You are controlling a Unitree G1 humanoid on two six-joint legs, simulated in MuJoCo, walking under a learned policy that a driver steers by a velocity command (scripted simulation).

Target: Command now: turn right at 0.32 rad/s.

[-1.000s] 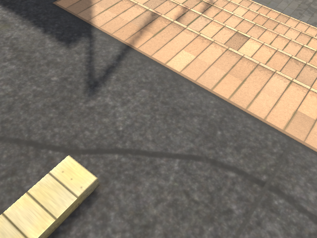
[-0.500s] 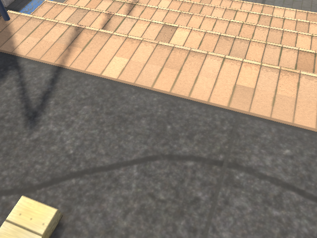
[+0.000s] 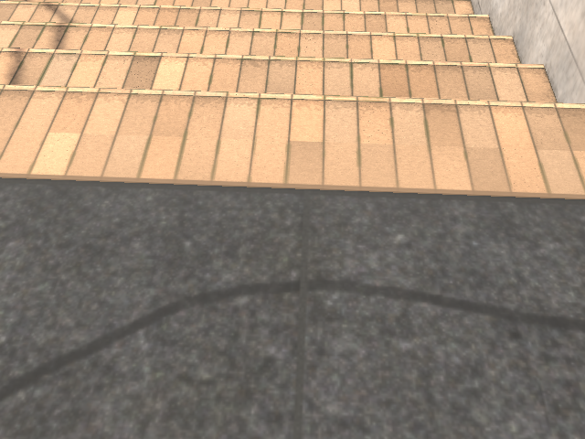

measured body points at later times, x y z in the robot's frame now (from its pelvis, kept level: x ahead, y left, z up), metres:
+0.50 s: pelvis +0.00 -0.03 +0.00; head +0.01 -0.02 +0.45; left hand +0.16 +0.22 -0.12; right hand +0.09 -0.31 -0.12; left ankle +0.00 +0.11 -0.74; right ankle +0.00 -0.13 -0.74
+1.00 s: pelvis +0.13 -0.03 +0.00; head +0.16 -0.04 +0.45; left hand +0.09 +0.23 -0.13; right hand +0.34 -0.28 -0.09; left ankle +0.27 +0.11 -0.69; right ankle +0.00 -0.13 -0.74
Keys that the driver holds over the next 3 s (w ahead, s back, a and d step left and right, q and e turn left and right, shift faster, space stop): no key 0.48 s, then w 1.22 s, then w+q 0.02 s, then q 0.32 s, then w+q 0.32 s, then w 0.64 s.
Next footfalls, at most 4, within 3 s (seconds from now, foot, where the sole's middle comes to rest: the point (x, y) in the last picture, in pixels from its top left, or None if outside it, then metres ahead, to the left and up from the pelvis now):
0.04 right None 0.04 -0.13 -0.78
0.38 left None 0.04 0.11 -0.78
1.14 left None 0.41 0.09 -0.78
1.72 right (360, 326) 0.71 -0.15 -0.78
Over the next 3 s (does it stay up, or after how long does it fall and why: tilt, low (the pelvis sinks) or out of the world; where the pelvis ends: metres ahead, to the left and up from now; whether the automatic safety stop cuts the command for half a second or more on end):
stays up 1.11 0.05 0.01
